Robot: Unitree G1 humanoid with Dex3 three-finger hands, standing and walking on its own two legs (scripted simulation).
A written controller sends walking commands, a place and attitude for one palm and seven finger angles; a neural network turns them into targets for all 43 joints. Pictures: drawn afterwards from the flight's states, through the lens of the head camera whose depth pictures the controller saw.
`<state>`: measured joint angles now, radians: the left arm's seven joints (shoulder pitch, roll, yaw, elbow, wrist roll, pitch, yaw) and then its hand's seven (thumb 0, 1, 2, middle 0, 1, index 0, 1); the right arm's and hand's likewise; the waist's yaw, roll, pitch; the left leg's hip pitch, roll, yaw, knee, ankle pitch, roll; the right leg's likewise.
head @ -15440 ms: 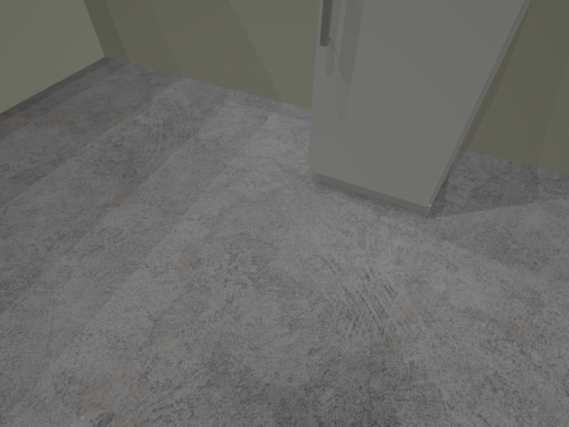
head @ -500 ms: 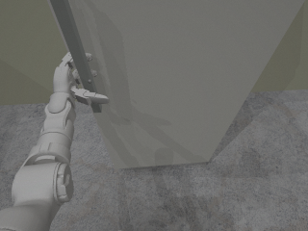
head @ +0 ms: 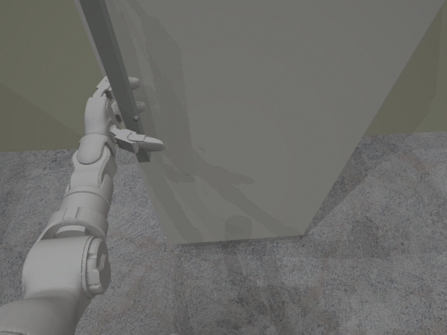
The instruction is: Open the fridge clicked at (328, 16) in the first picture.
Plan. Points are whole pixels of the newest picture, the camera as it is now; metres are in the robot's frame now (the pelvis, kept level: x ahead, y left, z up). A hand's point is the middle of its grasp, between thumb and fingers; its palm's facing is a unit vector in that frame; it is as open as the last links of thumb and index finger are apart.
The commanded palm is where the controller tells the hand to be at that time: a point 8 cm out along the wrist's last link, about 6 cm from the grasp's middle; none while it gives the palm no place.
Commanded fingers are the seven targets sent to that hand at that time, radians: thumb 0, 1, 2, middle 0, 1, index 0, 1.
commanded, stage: slide the fingers in behind the handle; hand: left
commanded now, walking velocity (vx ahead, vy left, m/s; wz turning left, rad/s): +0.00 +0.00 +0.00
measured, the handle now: (123, 80) +0.52 +0.17 +0.18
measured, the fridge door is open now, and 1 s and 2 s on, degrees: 0 0 0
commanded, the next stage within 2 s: grip the handle and tug to test in 0.14 s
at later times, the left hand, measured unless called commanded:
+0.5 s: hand (137, 117) +0.47 +0.15 +0.13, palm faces +0.05 -1.00 +0.00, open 12.4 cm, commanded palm +0.44 +0.20 +0.13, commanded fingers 0.00 0.15 0.58 -0.37 -1.29 -0.37 -1.29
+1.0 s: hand (138, 118) +0.47 +0.14 +0.14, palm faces +0.06 -1.00 +0.00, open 5.8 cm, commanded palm +0.44 +0.19 +0.13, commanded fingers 0.00 0.90 0.90 -0.45 -1.40 -0.45 -1.40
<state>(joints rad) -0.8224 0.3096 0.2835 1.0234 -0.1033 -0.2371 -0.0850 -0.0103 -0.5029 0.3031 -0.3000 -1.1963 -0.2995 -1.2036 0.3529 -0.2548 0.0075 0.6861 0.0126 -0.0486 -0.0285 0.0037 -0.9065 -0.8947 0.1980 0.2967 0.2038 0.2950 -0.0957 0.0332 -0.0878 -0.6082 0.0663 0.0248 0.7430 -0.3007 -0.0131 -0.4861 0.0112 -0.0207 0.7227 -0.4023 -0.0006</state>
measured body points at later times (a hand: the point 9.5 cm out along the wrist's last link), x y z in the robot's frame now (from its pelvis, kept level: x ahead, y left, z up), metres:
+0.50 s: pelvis +0.00 +0.00 +0.00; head +0.05 +0.00 +0.45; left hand +0.47 +0.20 +0.14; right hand +0.04 -0.26 -0.12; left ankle +0.04 +0.13 -0.71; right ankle -0.03 -0.12 -0.71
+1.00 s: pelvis +0.00 +0.00 +0.00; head +0.04 +0.00 +0.45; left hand +0.46 +0.20 +0.14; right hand +0.06 -0.26 -0.12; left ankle +0.04 +0.13 -0.71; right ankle -0.03 -0.12 -0.71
